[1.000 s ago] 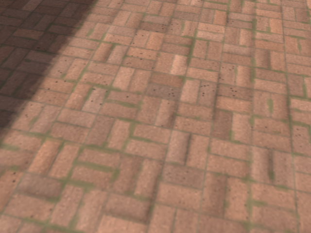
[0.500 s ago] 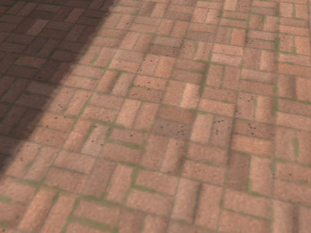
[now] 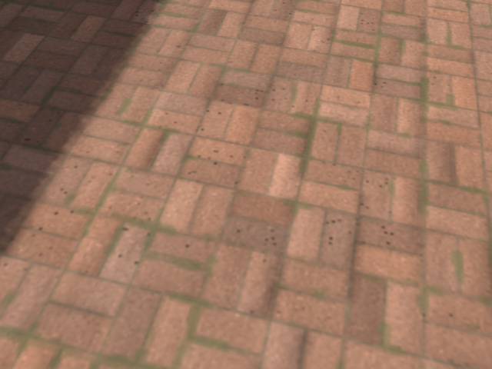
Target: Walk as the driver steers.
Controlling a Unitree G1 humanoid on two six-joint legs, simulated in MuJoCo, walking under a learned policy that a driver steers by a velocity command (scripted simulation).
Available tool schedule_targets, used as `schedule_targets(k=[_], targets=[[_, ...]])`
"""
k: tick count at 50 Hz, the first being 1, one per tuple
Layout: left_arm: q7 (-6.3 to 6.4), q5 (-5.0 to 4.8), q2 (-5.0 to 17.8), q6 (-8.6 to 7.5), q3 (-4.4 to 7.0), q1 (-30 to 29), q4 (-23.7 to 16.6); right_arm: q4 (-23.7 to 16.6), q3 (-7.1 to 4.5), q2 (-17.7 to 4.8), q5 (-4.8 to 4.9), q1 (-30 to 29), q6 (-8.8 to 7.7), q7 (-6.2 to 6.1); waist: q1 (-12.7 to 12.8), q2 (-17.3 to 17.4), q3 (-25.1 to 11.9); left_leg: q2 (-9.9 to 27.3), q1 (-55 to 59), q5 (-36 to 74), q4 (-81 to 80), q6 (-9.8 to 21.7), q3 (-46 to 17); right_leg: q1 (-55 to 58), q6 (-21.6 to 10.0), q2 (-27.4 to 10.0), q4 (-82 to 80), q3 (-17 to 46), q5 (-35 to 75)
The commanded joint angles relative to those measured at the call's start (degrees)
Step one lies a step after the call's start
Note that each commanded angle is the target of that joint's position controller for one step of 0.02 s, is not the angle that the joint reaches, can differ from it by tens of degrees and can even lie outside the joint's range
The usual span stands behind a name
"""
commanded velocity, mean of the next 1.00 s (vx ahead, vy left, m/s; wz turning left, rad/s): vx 0.15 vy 0.00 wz -0.30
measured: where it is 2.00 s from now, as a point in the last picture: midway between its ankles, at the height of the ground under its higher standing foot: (341, 271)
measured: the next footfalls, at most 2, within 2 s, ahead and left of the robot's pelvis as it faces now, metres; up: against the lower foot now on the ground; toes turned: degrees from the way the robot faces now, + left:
right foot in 0.16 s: +0.04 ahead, -0.13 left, +0.00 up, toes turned -9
left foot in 0.66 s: +0.09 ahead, +0.08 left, +0.00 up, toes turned -18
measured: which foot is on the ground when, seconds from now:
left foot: down 0.00-0.16, up 0.18-0.64, down 0.66-1.00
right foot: up 0.00-0.14, down 0.16-0.66, up 0.68-1.00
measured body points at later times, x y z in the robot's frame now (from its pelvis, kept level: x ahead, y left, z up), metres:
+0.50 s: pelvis +0.01 -0.04 +0.01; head +0.04 -0.08 +0.46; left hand +0.20 +0.21 -0.09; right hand +0.09 -0.36 -0.11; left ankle +0.08 +0.11 -0.69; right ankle +0.00 -0.13 -0.74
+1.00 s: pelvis +0.14 -0.08 +0.00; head +0.17 -0.08 +0.45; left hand +0.41 +0.09 -0.10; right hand +0.01 -0.33 -0.13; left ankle +0.06 +0.09 -0.74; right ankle +0.22 -0.25 -0.71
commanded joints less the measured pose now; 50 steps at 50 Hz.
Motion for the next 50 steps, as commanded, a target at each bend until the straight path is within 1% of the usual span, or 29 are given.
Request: schedule_targets(k=[1, 3, 5, 7, 8, 9, 10, 11, 12, 13, 14, 16, 21, 26, 27, 29, 31, 32, 33, 34, 35, 36, 37, 38, 40, 43, 45, 48, 50], targets=[[0.17, 0.37, 2.81, 0.82, 0.91, 4.16, -3.19, -2.30, -2.52, -8.76, 0.00, -3.31, -0.55, -0.72, 0.83, 10.41, -8.40, 14.07, 3.48, 4.06, -10.98, 11.37, -7.51, 4.83, -0.05, -1.79, -5.18, -0.65, 5.28], [-0.56, 0.49, 3.44, 0.76, 1.03, 2.96, -4.43, -1.37, -2.83, -9.68, 0.36, -3.06, -0.34, -1.00, 0.19, 10.18, -9.66, 15.73, 5.55, 4.37, -10.37, 11.33, -7.14, 6.56, -1.04, -2.08, -9.60, -1.31, 7.40], [-1.36, 0.54, 4.36, 0.81, 1.46, 3.62, -5.01, -0.57, -3.11, -10.65, 1.01, -3.35, 0.10, -1.07, 0.76, 10.00, -9.94, 16.62, 6.54, 2.85, -8.89, 10.12, -6.40, 9.25, -2.56, -1.76, -14.50, -2.60, 9.08], [-1.91, 0.86, 4.71, 0.90, 2.09, 7.21, -4.00, 0.27, -3.17, -10.47, 2.19, -4.18, 0.69, -0.99, 2.81, 8.33, -9.36, 14.84, 4.44, -2.86, -4.25, 6.42, -3.45, 15.17, -5.34, 0.35, -24.07, -4.58, 14.85], [-1.82, 1.30, 5.99, 0.89, 2.69, 8.52, -3.71, 1.59, -2.96, -8.65, 2.49, -2.04, 1.08, -0.78, 2.92, 3.63, -7.12, 11.79, 0.61, -9.43, 2.78, 2.40, -0.38, 17.77, -7.88, -0.09, -30.67, -0.77, 18.27], [-0.65, 1.43, 12.49, 0.74, 4.13, 8.67, -5.13, 1.30, -2.26, -5.32, 0.91, 0.24, 1.44, -0.31, 0.72, -13.94, -4.13, 3.61, -11.41, -22.44, 20.34, -4.27, 6.24, 21.01, -13.92, -13.52, -39.37, 19.34, 31.40], [-0.90, 3.27, 15.71, -0.42, 4.16, 7.45, -7.02, -2.14, -2.46, -6.03, 0.62, -6.86, 1.25, -0.91, 2.75, -16.03, -3.03, -3.10, -18.33, -32.23, 31.63, -5.39, -2.76, 15.72, -23.07, -19.96, -43.63, 31.94, 31.42], [-1.15, 3.96, 14.23, -1.99, 3.84, 5.62, -7.42, -2.33, -2.99, -7.48, 1.10, -8.51, 1.21, -1.21, 2.39, -10.40, -3.54, -2.20, -18.84, -29.04, 37.28, -4.31, -7.68, 14.92, -22.58, -18.05, -44.46, 29.02, 26.12], [-0.92, 2.88, 12.83, -3.07, 3.58, 2.77, -7.85, -1.40, -3.50, -8.27, 1.49, -6.75, 1.20, -1.41, 0.45, -8.40, -3.16, -1.35, -19.15, -23.22, 38.08, -3.47, -9.20, 15.26, -19.04, -15.03, -43.87, 24.48, 23.49], [-0.60, 1.55, 10.66, -3.35, 3.11, 0.20, -8.46, 0.28, -3.98, -8.77, 1.08, -4.87, 1.17, -1.83, -0.59, -5.93, -3.79, -0.68, -19.11, -19.31, 37.90, -3.52, -9.76, 16.30, -16.01, -12.85, -42.73, 21.69, 22.12], [-0.23, 0.67, 8.90, -3.32, 2.52, -1.03, -8.78, 0.93, -4.25, -9.05, 0.67, -3.99, 1.06, -2.06, -0.96, -6.12, -4.28, -0.69, -18.52, -16.60, 37.96, -3.96, -9.86, 16.65, -14.84, -11.65, -42.01, 19.93, 24.35], [0.37, 0.79, 7.20, -3.16, 1.86, 0.58, -8.75, 1.11, -4.27, -7.99, 0.97, -3.43, 0.48, -1.73, -0.96, -5.85, -6.80, -1.79, -16.75, -13.45, 38.66, -4.73, -9.94, 18.75, -15.02, -10.29, -40.81, 18.53, 30.59], [1.17, 0.85, 7.64, -2.67, 1.99, 2.60, -8.47, 1.54, -3.36, -6.01, 1.66, -4.08, -0.08, -1.11, 0.60, -6.02, -8.17, -1.82, -14.70, -11.04, 25.65, -6.34, -10.11, 24.42, -15.45, -9.69, -39.51, 18.40, 31.77], [0.41, 1.65, 8.07, -2.07, 1.71, 0.46, -8.21, 2.47, -2.98, -6.93, 2.12, -3.28, -0.43, 0.01, 1.51, -7.16, -6.49, -1.60, -4.05, -13.66, 16.60, -6.19, -8.50, 18.51, -16.84, -9.64, -39.12, 19.36, 31.77], [0.27, 1.47, 7.73, -1.96, 1.54, 0.75, -7.85, 2.80, -2.89, -7.08, 2.22, -2.51, -0.66, 0.34, 1.60, -6.77, -7.20, -1.62, -2.13, -13.62, 14.45, -5.74, -8.02, 18.18, -16.82, -9.38, -39.67, 19.90, 26.08], [0.09, 0.80, 7.45, -1.79, 1.19, 0.90, -7.05, 3.39, -2.64, -6.87, 2.44, -2.08, -1.38, 1.20, 1.52, -6.81, -5.44, -2.57, 1.37, -12.66, 8.69, -4.22, -6.05, 15.65, -16.33, -8.28, -41.24, 21.72, 8.91], [0.05, 0.60, 6.59, -1.89, 0.55, 0.37, -6.53, 5.26, -2.33, -6.04, 2.46, 1.22, -2.52, 2.02, -0.74, -5.76, -3.62, -3.78, 9.07, -8.58, -1.22, -1.73, -4.00, 10.99, -14.50, -6.02, -40.63, 22.31, -1.83], [0.01, 0.94, 5.09, -2.32, 0.04, 0.32, -6.57, 6.36, -2.44, -6.86, 2.21, 4.13, -3.13, 2.04, -1.85, -4.15, -4.02, -1.38, 14.31, -9.05, -3.04, -0.06, -6.83, 7.59, -12.65, -4.00, -37.76, 21.65, -3.24], [-0.15, 1.33, 2.10, -2.96, -0.80, -1.15, -7.35, 7.76, -2.77, -9.35, 1.51, 9.83, -3.67, 1.86, -3.45, 2.97, -5.36, 7.25, 20.41, -12.16, -6.35, 3.15, -16.61, 1.54, -9.82, 0.20, -25.67, 15.94, -2.79], [-0.26, 0.37, 1.82, -4.01, -0.59, -2.68, -9.80, 9.73, -4.34, -16.08, 0.89, 13.93, -3.94, 2.10, -3.04, 15.16, -3.80, 16.09, 23.11, -22.36, -12.90, 11.08, -34.00, -9.98, -6.87, 8.24, -14.48, 4.40, -3.79], [-0.16, -0.05, 6.62, -5.09, 0.62, -6.71, -10.60, 9.24, -4.03, -13.97, 0.58, 13.22, -4.79, 2.26, -5.08, 12.94, 1.19, 20.47, 21.20, -27.85, -16.75, 15.36, -41.93, -16.71, -5.93, 5.10, -5.56, 6.79, -5.29], [-0.54, -0.70, 8.03, -5.70, 1.38, -5.75, -9.94, 8.56, -3.22, -11.15, 0.95, 10.77, -5.39, 1.82, -3.48, 10.12, 2.90, 18.74, 20.90, -29.08, -16.83, 14.06, -38.19, -18.59, -6.00, 2.58, -1.57, 8.56, -0.55], [-0.95, -0.51, 7.07, -5.89, 1.40, -4.13, -8.71, 8.08, -2.79, -9.86, 1.59, 9.28, -5.66, 1.62, -2.37, 9.95, 2.52, 15.92, 22.15, -27.76, -17.15, 11.94, -33.92, -19.47, -5.62, 1.00, -0.55, 7.01, 3.02], [-1.27, -0.06, 6.56, -6.19, 1.44, -4.69, -8.81, 8.10, -2.63, -9.27, 2.28, 9.36, -5.67, 1.48, -2.69, 9.93, 2.70, 14.88, 23.41, -24.49, -17.77, 10.67, -30.99, -20.92, -5.09, -0.40, -1.22, 5.87, 6.70], [-1.83, 0.38, 3.96, -6.80, 1.01, -7.46, -9.19, 8.83, -2.17, -8.04, 2.10, 11.60, -5.69, 1.32, -3.85, 8.83, 1.85, 12.00, 22.98, -14.91, -18.73, 9.16, -24.21, -18.75, -3.88, -1.67, -4.43, 3.47, 13.42], [-2.47, 0.48, 0.58, -7.23, -0.03, -10.78, -10.02, 9.39, -2.26, -8.79, 2.00, 13.36, -5.32, 1.24, -5.13, 8.67, 1.01, 8.97, 19.84, -5.03, -18.81, 8.60, -16.54, -12.39, -2.36, -1.20, -14.64, 0.09, 19.41], [-2.87, 0.19, -0.10, -7.34, -0.49, -12.96, -10.64, 9.70, -2.50, -10.24, 2.09, 14.69, -5.10, 1.32, -5.96, 9.06, 1.27, 8.63, 16.84, -2.21, -18.72, 8.49, -13.97, -6.98, -2.11, -0.37, -21.25, -1.26, 21.73], [-3.48, -0.31, 1.37, -7.27, -0.44, -14.31, -11.29, 10.52, -2.78, -11.43, 2.72, 16.94, -4.83, 1.65, -6.14, 9.25, 2.17, 10.89, 15.98, -1.14, -18.23, 8.76, -14.03, -2.59, -3.09, 0.04, -25.66, -1.81, 23.07], [-3.71, -0.56, 3.05, -7.31, 0.02, -12.48, -11.19, 10.73, -2.97, -11.99, 3.13, 16.51, -4.49, 1.70, -3.99, 9.50, 2.26, 12.73, 16.82, 2.14, -16.74, 8.00, -14.13, 0.84, -4.91, 0.08, -27.90, -1.40, 22.76]])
